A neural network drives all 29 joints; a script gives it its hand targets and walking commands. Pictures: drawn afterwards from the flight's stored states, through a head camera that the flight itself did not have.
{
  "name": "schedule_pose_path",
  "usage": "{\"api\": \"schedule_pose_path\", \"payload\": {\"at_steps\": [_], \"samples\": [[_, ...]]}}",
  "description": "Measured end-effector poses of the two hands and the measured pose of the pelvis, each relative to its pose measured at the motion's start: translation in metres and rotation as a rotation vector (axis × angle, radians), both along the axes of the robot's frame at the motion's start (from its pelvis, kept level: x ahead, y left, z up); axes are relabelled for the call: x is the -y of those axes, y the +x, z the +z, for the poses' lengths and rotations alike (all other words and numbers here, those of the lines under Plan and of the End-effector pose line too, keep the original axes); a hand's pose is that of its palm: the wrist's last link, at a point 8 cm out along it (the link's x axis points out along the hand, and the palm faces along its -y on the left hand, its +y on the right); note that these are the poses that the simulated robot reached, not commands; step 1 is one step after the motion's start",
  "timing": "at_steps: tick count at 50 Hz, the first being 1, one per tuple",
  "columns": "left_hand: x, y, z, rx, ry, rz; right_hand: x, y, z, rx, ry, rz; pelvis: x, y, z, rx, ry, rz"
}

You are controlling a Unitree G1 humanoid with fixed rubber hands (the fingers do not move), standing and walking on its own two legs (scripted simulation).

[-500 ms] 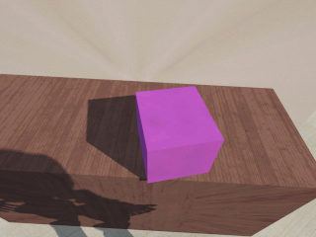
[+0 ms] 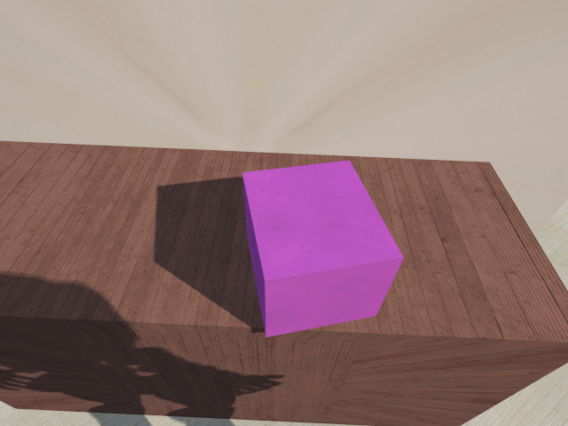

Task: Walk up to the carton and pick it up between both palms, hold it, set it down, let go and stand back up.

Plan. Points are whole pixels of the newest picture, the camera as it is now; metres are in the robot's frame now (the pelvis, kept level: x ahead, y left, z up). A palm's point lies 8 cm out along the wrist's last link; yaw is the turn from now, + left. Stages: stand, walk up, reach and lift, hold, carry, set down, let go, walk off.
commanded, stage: stand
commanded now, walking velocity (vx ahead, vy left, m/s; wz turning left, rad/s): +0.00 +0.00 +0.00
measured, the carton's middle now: (309, 244) +0.43 -0.06 -0.02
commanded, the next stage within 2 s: none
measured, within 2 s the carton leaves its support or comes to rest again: neither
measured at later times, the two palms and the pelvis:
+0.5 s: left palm out of the picture +0.04 +0.28 -0.13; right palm out of the picture +0.06 -0.29 -0.12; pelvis +0.00 +0.00 +0.00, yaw +0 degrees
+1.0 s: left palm out of the picture +0.06 +0.29 -0.12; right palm out of the picture +0.05 -0.29 -0.12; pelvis +0.01 +0.00 +0.00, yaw +0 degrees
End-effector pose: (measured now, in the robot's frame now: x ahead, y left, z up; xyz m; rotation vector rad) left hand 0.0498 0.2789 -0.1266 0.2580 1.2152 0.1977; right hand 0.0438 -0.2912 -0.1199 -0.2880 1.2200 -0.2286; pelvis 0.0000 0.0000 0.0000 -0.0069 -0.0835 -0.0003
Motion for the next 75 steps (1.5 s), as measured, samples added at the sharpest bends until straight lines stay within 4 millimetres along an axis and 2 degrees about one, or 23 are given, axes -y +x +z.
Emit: {"api": "schedule_pose_path", "payload": {"at_steps": [11, 21, 31, 55, 64, 75], "samples": [[-0.001, -0.001, 0.001, -0.010, 0.006, 0.005, -0.008, -0.001, -0.004, -0.018, 0.024, 0.004, 0.001, 0.000, 0.000, -0.007, 0.000, 0.003], [-0.002, -0.007, 0.000, -0.027, 0.011, 0.018, 0.001, 0.009, 0.000, -0.007, 0.002, 0.013, 0.002, 0.004, 0.001, -0.008, 0.002, 0.005], [-0.009, 0.000, 0.002, -0.025, 0.025, 0.020, 0.002, 0.018, 0.003, 0.006, -0.004, 0.013, 0.002, 0.005, 0.001, -0.012, -0.001, 0.004], [-0.005, 0.014, 0.003, -0.011, 0.016, 0.018, -0.002, 0.008, -0.002, -0.034, 0.003, -0.007, -0.001, 0.012, 0.002, -0.012, 0.001, 0.005], [-0.006, 0.005, 0.001, -0.041, 0.022, 0.019, 0.000, 0.009, 0.000, -0.028, -0.002, -0.012, 0.000, 0.013, 0.002, -0.008, 0.003, 0.004], [-0.007, 0.001, 0.002, -0.033, 0.018, 0.032, -0.010, 0.015, -0.003, -0.019, 0.020, 0.006, -0.001, 0.010, 0.002, -0.008, 0.003, 0.004]]}}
